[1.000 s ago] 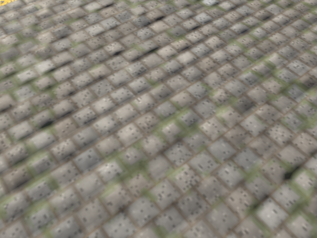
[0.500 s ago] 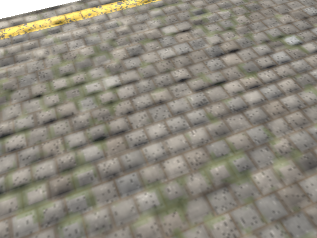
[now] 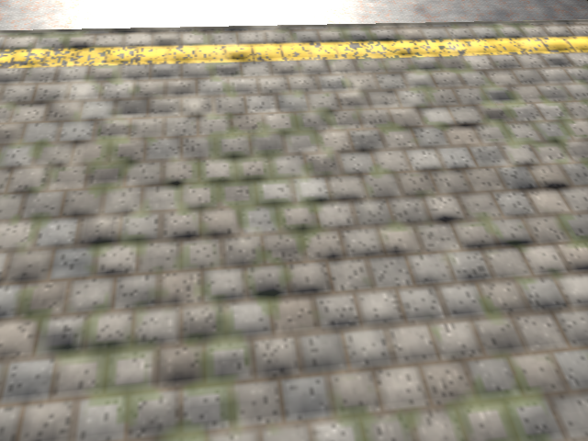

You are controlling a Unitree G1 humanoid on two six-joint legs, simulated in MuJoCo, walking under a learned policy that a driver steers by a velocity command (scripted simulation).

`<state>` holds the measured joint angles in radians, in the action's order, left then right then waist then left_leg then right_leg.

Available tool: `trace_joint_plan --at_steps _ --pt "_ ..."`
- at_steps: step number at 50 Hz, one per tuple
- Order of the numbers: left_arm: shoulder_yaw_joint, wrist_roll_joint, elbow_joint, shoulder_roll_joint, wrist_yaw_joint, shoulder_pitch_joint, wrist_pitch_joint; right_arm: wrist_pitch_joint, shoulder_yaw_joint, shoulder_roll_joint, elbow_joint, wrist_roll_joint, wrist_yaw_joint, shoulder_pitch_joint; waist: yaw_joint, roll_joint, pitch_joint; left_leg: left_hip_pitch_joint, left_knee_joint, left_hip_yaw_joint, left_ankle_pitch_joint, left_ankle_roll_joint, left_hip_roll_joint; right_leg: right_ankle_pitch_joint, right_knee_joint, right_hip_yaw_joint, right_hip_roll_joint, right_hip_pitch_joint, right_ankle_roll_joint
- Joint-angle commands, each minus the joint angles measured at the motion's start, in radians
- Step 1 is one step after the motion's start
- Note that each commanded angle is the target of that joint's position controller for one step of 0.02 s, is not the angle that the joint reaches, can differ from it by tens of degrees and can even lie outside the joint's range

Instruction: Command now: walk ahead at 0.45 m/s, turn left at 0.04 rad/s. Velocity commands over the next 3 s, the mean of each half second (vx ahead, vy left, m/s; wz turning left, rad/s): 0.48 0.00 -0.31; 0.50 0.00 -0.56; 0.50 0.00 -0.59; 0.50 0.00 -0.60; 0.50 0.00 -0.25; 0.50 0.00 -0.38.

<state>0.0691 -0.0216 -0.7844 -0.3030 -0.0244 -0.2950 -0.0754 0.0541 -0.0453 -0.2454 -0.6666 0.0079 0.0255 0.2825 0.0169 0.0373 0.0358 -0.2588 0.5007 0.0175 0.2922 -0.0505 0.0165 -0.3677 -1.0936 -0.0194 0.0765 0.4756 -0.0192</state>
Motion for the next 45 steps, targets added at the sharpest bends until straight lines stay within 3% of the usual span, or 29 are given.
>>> trace_joint_plan --at_steps 1,4,7,10,14,17,18,19,20,21,22,23,24,25,26,29,32,35,39,41,42,43,44,45 --pt "0.021 0.006 0.09 -0.095 -0.007 0.087 -0.02 0.025 -0.037 -0.137 0.045 -0.01 -0.007 0.026 -0.031 -0.157 -0.065 0.231 -0.32 -0.309 -0.122 -0.168 -0.262 0.161 -0.029 0.066 0.071 0.356 -0.004" --pt "0.012 0.002 0.076 -0.057 -0.006 0.093 0.0 0.04 -0.04 -0.136 0.01 -0.019 -0.018 0.054 -0.03 -0.114 -0.057 0.236 -0.335 -0.16 -0.375 -0.147 -0.24 0.277 0.023 0.075 0.045 0.352 0.022" --pt "0.002 -0.004 0.1 -0.03 -0.006 0.161 0.006 0.044 -0.04 -0.139 -0.02 -0.022 -0.029 0.066 -0.047 -0.107 -0.084 0.216 -0.352 -0.043 -0.418 -0.116 -0.221 0.399 0.198 0.101 -0.003 0.325 0.026" --pt "-0.01 -0.001 0.13 -0.011 -0.022 0.253 0.003 0.048 -0.042 -0.154 -0.048 -0.014 -0.037 0.078 -0.076 -0.108 -0.119 0.208 -0.383 0.028 -0.404 -0.091 -0.224 0.497 0.364 0.045 -0.021 0.262 0.01" --pt "-0.021 -0.002 0.184 0.002 -0.054 0.349 -0.006 0.033 -0.047 -0.171 -0.095 -0.004 -0.045 0.125 -0.1 -0.091 -0.148 0.332 -0.327 0.078 -0.556 -0.075 -0.265 0.437 0.485 -0.009 -0.043 0.268 -0.034" --pt "-0.002 0.0 0.2 -0.042 -0.064 0.298 0.0 0.009 -0.058 -0.217 -0.093 -0.004 -0.062 0.107 -0.046 -0.155 -0.058 0.42 -0.137 0.119 -1.076 -0.048 -0.273 0.274 0.484 -0.093 -0.121 0.138 -0.091" --pt "0.014 -0.001 0.187 -0.075 -0.061 0.212 0.005 -0.001 -0.061 -0.232 -0.09 -0.006 -0.069 0.102 0.003 -0.176 0.001 0.424 -0.007 0.127 -1.214 -0.04 -0.27 0.227 0.482 -0.109 -0.154 0.031 -0.115" --pt "0.039 -0.003 0.158 -0.123 -0.051 0.063 0.008 -0.006 -0.062 -0.24 -0.084 -0.003 -0.072 0.081 0.087 -0.161 0.078 0.344 0.194 0.145 -1.215 -0.021 -0.247 0.276 0.543 -0.1 -0.181 -0.191 -0.151" --pt "0.064 0.001 0.132 -0.188 -0.03 -0.094 0.017 0.004 -0.054 -0.23 -0.062 -0.009 -0.076 0.079 0.161 -0.081 0.174 0.096 0.484 0.137 -0.92 0.009 -0.208 0.309 0.559 0.082 -0.076 -0.52 -0.207" --pt "0.075 -0.001 0.137 -0.272 -0.024 -0.092 0.011 0.033 0.001 -0.058 -0.025 -0.037 -0.045 0.223 0.025 0.2 0.296 -0.388 0.883 0.048 0.215 0.075 0.014 0.175 0.587 0.662 0.214 -0.916 -0.417" --pt "0.057 0.0 0.139 -0.191 -0.016 -0.141 0.011 0.075 -0.012 -0.149 -0.017 -0.007 -0.026 0.111 0.115 0.091 0.399 -0.479 0.981 -0.157 0.267 0.056 0.028 0.066 0.735 0.848 0.243 -0.943 -0.421" --pt "0.048 0.007 0.137 -0.16 -0.011 -0.096 0.008 0.093 -0.023 -0.184 0.028 0.032 -0.018 -0.001 0.116 0.05 0.23 -0.544 0.944 -0.16 0.177 0.039 -0.025 0.108 0.774 0.693 0.213 -0.824 -0.36" --pt "0.041 0.002 0.15 -0.144 -0.01 -0.024 0.006 0.103 -0.015 -0.172 0.043 0.022 -0.023 -0.038 0.066 -0.049 0.119 -0.519 0.847 -0.144 0.101 0.031 -0.067 0.196 0.791 0.583 0.171 -0.647 -0.328" --pt "0.034 0.005 0.167 -0.119 -0.009 0.041 0.005 0.101 -0.021 -0.172 0.039 -0.001 -0.03 -0.05 0.022 -0.087 0.047 -0.47 0.769 -0.128 0.073 0.04 -0.092 0.304 0.808 0.502 0.132 -0.5 -0.309" --pt "0.027 0.018 0.183 -0.103 -0.006 0.075 0.003 0.088 -0.028 -0.179 0.037 -0.011 -0.032 -0.023 -0.018 -0.058 0.027 -0.4 0.737 -0.133 0.052 0.049 -0.112 0.377 0.834 0.453 0.106 -0.397 -0.309" --pt "0.027 0.012 0.176 -0.106 0.004 0.093 -0.002 0.052 -0.024 -0.15 0.033 -0.028 -0.038 0.007 -0.055 -0.018 -0.01 -0.343 0.611 -0.097 0.017 0.098 -0.129 0.473 0.875 0.362 0.065 -0.231 -0.309" --pt "0.035 0.007 0.157 -0.137 0.021 0.064 0.004 0.045 -0.008 -0.111 0.065 -0.035 -0.043 -0.103 -0.022 0.001 -0.036 -0.322 0.402 -0.066 -0.164 0.13 -0.105 0.475 0.867 0.277 0.003 -0.144 -0.269" --pt "0.037 -0.004 0.137 -0.143 0.031 0.008 0.019 0.055 0.001 -0.091 0.086 -0.022 -0.033 -0.227 0.04 0.03 -0.022 -0.239 0.163 -0.055 -0.354 0.133 -0.046 0.368 0.825 0.268 -0.033 -0.143 -0.216" --pt "0.036 -0.011 0.119 -0.141 0.034 -0.044 0.032 0.071 -0.018 -0.139 0.105 -0.001 -0.015 -0.285 0.055 0.059 -0.009 -0.207 0.02 -0.1 -0.309 0.112 -0.014 0.254 0.735 0.403 0.016 -0.271 -0.194" --pt "0.037 -0.005 0.123 -0.138 0.035 -0.028 0.037 0.08 -0.035 -0.165 0.097 0.004 -0.011 -0.24 0.018 0.091 -0.005 -0.143 -0.016 -0.104 -0.226 0.078 -0.011 0.252 0.671 0.463 0.036 -0.309 -0.174" --pt "0.031 -0.003 0.128 -0.119 0.035 -0.014 0.037 0.085 -0.046 -0.177 0.079 0.003 -0.015 -0.168 -0.026 0.094 0.015 -0.041 -0.06 -0.088 -0.229 0.051 -0.013 0.268 0.614 0.457 0.013 -0.297 -0.15" --pt "0.015 0.004 0.139 -0.07 0.031 -0.011 0.032 0.09 -0.061 -0.212 0.068 -0.013 -0.022 -0.061 -0.079 0.062 0.102 0.155 -0.052 -0.152 -0.211 -0.001 -0.099 0.261 0.446 0.406 -0.035 -0.238 -0.115" --pt "-0.007 0.0 0.161 -0.003 0.029 -0.088 0.024 0.088 -0.081 -0.292 0.057 -0.037 -0.031 0.068 -0.09 -0.135 0.251 0.508 -0.065 -0.451 -0.12 -0.124 -0.325 0.034 0.12 0.265 -0.156 0.025 -0.044" --pt "-0.011 -0.016 0.179 -0.033 0.031 -0.138 0.019 0.073 -0.087 -0.29 0.02 -0.021 -0.021 0.135 -0.079 -0.379 0.3 0.609 -0.162 -0.815 0.149 -0.215 -0.459 -0.239 -0.107 0.195 -0.161 0.26 -0.014"
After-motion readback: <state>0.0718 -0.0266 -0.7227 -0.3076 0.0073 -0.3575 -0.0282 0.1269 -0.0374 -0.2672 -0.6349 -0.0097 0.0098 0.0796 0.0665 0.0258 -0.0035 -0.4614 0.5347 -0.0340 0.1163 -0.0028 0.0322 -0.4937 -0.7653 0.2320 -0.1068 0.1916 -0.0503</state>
